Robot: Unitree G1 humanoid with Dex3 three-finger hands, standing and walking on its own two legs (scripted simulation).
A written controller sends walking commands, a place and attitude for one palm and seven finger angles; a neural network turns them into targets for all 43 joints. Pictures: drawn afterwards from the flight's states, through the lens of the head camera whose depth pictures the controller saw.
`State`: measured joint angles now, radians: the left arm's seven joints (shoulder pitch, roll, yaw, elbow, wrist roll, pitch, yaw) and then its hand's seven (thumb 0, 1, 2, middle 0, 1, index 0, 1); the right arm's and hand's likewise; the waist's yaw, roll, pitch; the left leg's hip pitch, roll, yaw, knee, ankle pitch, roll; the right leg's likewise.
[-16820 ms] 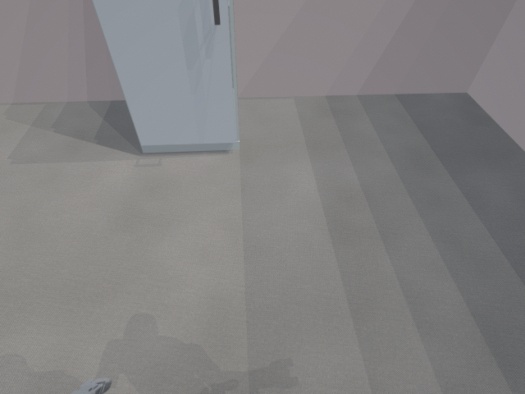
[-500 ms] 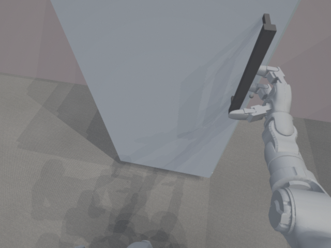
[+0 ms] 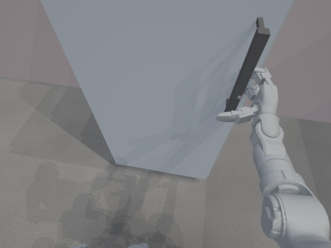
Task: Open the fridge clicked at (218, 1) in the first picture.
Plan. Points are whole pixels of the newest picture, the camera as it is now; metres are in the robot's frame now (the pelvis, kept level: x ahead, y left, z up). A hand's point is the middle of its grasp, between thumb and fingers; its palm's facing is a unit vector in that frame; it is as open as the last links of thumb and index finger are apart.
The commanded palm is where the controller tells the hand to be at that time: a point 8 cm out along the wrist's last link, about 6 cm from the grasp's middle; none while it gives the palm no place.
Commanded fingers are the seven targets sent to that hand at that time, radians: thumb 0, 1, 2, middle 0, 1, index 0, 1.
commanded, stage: slide the fingers in behind the handle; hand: right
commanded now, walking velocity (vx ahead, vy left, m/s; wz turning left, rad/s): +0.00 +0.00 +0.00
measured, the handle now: (241, 76) +0.51 -0.11 +0.14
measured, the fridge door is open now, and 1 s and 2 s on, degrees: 0 0 0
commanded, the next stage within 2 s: grip the handle and tug to test in 0.90 s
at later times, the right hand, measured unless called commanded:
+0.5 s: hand (229, 98) +0.46 -0.08 +0.11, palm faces +0.04 +1.00 -0.01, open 14.0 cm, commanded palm +0.43 -0.14 +0.11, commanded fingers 0.00 0.50 -0.30 0.30 1.20 0.30 1.20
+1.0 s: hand (230, 97) +0.46 -0.08 +0.11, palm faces +0.02 +1.00 +0.00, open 14.0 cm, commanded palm +0.43 -0.14 +0.11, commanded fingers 0.00 0.45 -0.32 0.31 1.21 0.31 1.21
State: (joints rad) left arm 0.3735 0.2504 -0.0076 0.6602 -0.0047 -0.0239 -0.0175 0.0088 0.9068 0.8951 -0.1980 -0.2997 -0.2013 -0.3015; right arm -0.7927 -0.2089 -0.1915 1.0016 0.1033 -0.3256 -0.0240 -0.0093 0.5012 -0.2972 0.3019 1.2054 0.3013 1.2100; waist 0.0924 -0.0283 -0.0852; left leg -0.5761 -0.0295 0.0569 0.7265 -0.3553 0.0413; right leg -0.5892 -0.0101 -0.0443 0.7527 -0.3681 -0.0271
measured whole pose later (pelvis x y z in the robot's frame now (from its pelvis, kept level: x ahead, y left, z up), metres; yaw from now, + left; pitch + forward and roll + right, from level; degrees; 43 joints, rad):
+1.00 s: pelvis -0.01 +0.00 +0.00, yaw +0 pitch +11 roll +0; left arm 0.38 0.25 0.00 0.68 0.00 -0.03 -0.01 0.01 0.91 0.90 -0.20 -0.30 -0.20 -0.30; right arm -0.81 -0.18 -0.16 1.02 0.10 -0.34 -0.06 -0.01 0.50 -0.30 0.30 1.20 0.30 1.20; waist 0.10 -0.03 -0.08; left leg -0.56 -0.03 0.06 0.71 -0.34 0.05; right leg -0.57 -0.01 -0.04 0.73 -0.35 -0.02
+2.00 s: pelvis +0.00 +0.01 +0.00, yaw +0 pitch +11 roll +0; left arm 0.37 0.25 0.00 0.67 0.00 -0.02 -0.01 0.01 0.91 0.90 -0.20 -0.30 -0.20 -0.30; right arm -0.80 -0.17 -0.17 1.00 0.09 -0.32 -0.08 0.01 -0.75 -0.83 0.43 1.40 0.41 1.40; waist 0.10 -0.03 -0.08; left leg -0.56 -0.04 0.06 0.71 -0.34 0.05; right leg -0.56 -0.01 -0.04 0.72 -0.35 -0.02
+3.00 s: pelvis +0.06 +0.00 +0.02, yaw +4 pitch +9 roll +0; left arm 0.33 0.22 0.00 0.56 -0.01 0.01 -0.04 0.01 0.91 0.90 -0.20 -0.30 -0.20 -0.30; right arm -0.25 -0.10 -0.07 0.29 0.13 -0.08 -0.09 0.03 -0.76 -0.77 0.25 1.37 0.27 1.35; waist 0.05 -0.03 -0.11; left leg -0.37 -0.04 -0.01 0.58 -0.35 0.04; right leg -0.36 -0.01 -0.08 0.60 -0.35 -0.02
